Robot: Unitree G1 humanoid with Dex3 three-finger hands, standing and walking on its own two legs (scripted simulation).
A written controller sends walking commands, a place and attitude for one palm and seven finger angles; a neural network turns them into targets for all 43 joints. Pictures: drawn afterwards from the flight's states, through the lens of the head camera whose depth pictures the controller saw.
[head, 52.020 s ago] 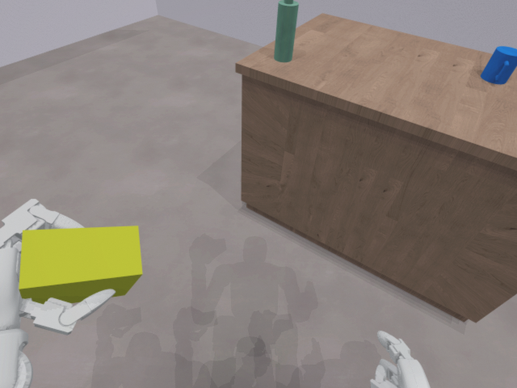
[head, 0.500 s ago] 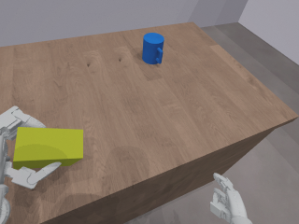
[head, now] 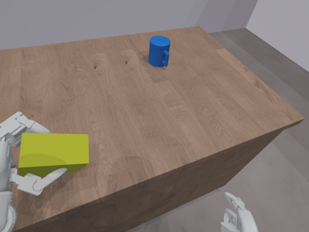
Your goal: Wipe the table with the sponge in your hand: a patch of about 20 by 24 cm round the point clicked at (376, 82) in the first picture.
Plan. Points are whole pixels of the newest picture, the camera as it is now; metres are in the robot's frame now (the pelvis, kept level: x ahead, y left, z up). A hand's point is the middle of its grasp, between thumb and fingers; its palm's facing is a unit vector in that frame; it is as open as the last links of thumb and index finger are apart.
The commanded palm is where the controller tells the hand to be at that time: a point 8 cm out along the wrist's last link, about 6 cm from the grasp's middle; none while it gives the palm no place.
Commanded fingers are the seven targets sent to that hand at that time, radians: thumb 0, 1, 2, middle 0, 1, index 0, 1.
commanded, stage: shuffle to correct the standing spot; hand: left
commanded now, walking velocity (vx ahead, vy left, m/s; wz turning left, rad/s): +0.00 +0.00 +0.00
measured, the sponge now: (62, 155) +0.23 +0.22 +0.12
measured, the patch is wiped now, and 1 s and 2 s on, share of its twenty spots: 0.00 0.00 0.00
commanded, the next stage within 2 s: none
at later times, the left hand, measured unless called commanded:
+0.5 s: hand (63, 145) +0.23 +0.21 +0.16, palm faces +0.34 -0.86 -0.39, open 10.0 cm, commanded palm +0.17 +0.24 +0.17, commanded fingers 0.00 0.10 1.30 -1.20 -1.60 -1.20 -1.60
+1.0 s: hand (93, 147) +0.24 +0.15 +0.15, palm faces +0.34 -0.87 -0.36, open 10.0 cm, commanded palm +0.18 +0.19 +0.17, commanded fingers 0.00 0.10 1.30 -1.20 -1.60 -1.20 -1.60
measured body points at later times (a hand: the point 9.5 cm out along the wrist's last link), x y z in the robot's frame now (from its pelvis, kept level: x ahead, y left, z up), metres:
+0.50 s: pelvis +0.01 -0.04 +0.00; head +0.04 -0.01 +0.45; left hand +0.21 +0.25 +0.18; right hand +0.19 -0.25 -0.07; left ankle +0.03 +0.06 -0.74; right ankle +0.02 -0.14 -0.74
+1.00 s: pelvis +0.02 -0.09 -0.01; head +0.04 -0.07 +0.44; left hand +0.21 +0.20 +0.17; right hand +0.18 -0.34 -0.08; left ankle +0.03 +0.06 -0.74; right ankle +0.02 -0.14 -0.74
